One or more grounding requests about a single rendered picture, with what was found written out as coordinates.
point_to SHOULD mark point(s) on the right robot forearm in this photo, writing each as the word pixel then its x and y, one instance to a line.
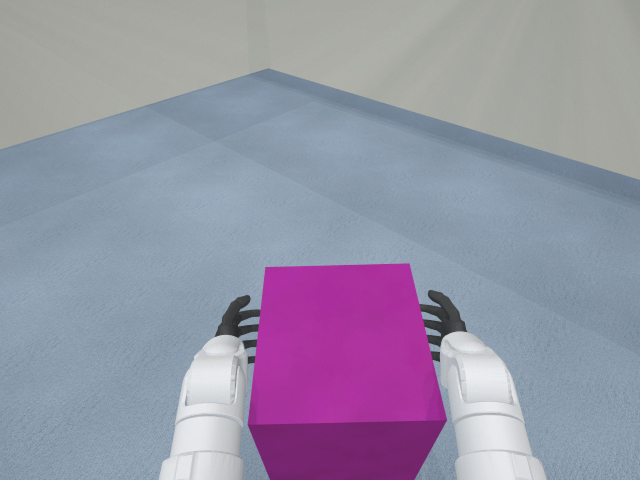
pixel 491 437

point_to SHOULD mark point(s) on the carton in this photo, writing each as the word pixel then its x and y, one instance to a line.
pixel 344 385

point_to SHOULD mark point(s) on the left robot forearm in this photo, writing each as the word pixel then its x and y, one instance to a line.
pixel 210 416

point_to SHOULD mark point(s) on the right robot hand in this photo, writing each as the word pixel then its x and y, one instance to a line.
pixel 447 313

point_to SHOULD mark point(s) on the left robot hand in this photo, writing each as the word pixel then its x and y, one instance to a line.
pixel 233 317

